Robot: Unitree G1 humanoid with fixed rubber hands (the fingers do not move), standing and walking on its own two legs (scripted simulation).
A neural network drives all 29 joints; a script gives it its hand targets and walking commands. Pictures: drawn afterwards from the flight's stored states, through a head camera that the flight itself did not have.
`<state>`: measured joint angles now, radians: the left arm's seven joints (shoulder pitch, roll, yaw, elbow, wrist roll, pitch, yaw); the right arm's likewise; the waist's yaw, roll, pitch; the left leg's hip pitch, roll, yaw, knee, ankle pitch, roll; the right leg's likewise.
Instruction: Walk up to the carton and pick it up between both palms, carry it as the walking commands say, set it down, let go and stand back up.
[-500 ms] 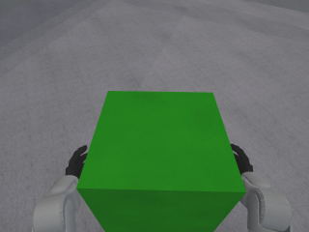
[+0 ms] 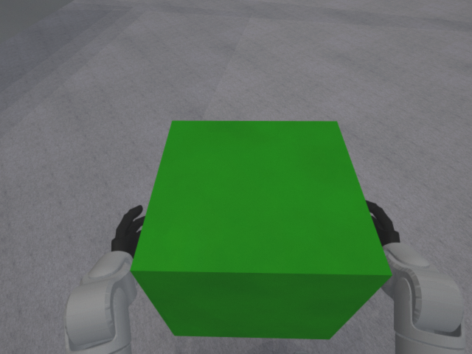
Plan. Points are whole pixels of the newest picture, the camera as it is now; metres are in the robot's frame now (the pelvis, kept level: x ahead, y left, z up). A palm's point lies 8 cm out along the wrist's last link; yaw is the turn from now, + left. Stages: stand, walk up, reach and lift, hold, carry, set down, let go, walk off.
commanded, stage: carry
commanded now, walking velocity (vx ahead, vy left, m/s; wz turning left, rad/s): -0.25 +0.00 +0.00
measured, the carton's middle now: (252, 232) +0.32 -0.03 +0.02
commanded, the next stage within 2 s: none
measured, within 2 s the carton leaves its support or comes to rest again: neither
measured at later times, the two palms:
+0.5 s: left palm out of the picture +0.03 +0.19 +0.08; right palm out of the picture +0.01 -0.19 +0.08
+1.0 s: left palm out of the picture -0.06 +0.22 +0.09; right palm out of the picture -0.08 -0.16 +0.09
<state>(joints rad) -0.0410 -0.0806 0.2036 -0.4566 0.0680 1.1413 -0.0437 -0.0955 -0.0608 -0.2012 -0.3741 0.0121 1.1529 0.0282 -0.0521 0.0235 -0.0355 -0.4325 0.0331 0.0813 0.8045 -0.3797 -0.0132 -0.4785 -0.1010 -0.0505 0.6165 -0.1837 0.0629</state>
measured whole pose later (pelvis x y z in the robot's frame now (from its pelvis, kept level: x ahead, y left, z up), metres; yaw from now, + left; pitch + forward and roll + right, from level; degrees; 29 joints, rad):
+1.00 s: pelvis -0.31 +0.04 +0.01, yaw -3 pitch +1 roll -1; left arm -0.06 -0.03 0.19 -0.36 0.04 1.16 -0.04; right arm -0.07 -0.01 -0.20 -0.32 -0.04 1.16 0.02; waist 0.00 0.00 -0.07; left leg -0.40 0.05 0.13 0.51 -0.14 0.03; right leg -0.34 -0.08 -0.14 0.52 -0.20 0.02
